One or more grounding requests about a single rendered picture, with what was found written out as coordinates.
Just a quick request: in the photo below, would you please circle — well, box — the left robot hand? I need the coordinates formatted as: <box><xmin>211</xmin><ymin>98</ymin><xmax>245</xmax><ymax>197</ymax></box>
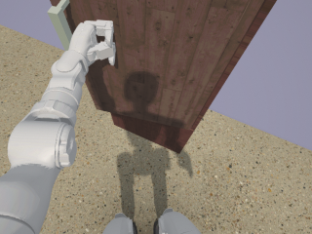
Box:
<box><xmin>68</xmin><ymin>19</ymin><xmax>116</xmax><ymax>67</ymax></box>

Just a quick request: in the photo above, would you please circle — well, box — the left robot thigh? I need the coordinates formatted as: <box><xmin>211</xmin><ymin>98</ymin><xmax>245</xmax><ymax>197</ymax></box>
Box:
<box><xmin>102</xmin><ymin>216</ymin><xmax>134</xmax><ymax>234</ymax></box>

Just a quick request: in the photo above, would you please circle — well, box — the robot left forearm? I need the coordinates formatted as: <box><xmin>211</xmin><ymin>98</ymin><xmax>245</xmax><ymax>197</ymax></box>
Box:
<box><xmin>7</xmin><ymin>50</ymin><xmax>89</xmax><ymax>164</ymax></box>

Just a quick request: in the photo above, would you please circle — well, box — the right robot thigh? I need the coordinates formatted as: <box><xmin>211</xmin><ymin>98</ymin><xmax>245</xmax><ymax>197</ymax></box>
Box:
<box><xmin>158</xmin><ymin>212</ymin><xmax>202</xmax><ymax>234</ymax></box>

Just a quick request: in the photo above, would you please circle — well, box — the cupboard door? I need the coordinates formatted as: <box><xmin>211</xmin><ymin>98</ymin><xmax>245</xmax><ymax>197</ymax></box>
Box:
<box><xmin>50</xmin><ymin>0</ymin><xmax>264</xmax><ymax>130</ymax></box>

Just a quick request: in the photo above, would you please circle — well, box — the handle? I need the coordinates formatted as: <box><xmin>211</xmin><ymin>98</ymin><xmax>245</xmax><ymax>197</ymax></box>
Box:
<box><xmin>47</xmin><ymin>0</ymin><xmax>72</xmax><ymax>51</ymax></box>

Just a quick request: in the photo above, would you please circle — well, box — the robot left upper arm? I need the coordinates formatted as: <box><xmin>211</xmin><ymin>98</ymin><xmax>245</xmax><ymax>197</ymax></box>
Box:
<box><xmin>0</xmin><ymin>120</ymin><xmax>77</xmax><ymax>234</ymax></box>

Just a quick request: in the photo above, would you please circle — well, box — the robot thigh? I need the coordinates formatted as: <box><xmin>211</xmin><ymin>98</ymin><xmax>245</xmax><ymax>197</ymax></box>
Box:
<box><xmin>158</xmin><ymin>212</ymin><xmax>202</xmax><ymax>234</ymax></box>
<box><xmin>102</xmin><ymin>216</ymin><xmax>134</xmax><ymax>234</ymax></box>

